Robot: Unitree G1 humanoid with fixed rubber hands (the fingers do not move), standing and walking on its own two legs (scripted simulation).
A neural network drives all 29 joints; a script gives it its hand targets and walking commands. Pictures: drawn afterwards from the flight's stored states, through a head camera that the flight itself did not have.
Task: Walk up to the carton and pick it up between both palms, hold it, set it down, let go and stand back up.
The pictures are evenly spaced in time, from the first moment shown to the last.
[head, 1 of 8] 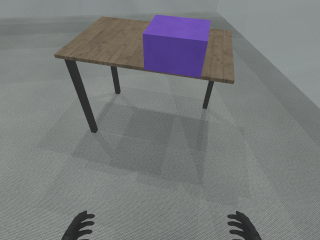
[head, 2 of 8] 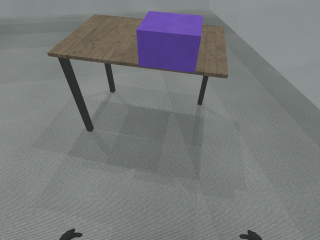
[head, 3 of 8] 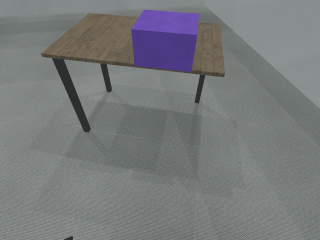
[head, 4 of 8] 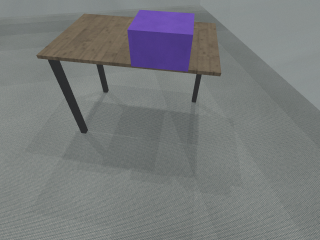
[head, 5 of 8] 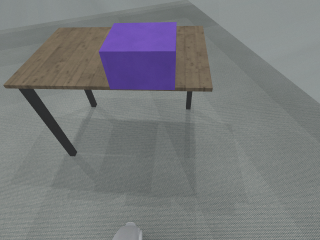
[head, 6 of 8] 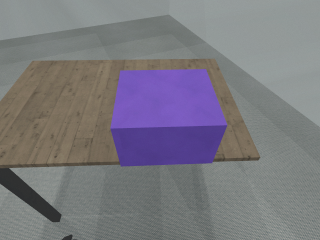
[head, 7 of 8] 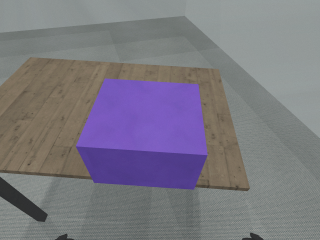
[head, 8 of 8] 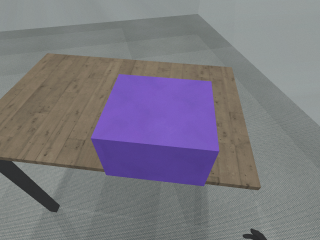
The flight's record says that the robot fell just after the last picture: no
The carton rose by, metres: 0.00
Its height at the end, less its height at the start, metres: +0.00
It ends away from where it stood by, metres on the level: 0.00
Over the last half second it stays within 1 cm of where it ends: yes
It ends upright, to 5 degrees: yes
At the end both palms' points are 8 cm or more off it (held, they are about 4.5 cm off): yes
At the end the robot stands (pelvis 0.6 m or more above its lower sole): yes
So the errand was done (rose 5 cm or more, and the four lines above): no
